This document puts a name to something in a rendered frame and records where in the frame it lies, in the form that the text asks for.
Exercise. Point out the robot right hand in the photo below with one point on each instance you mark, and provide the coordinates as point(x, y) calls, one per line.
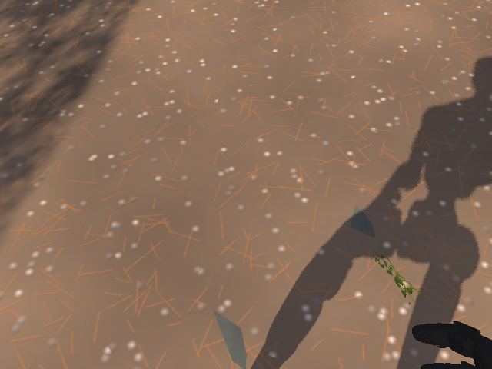
point(459, 337)

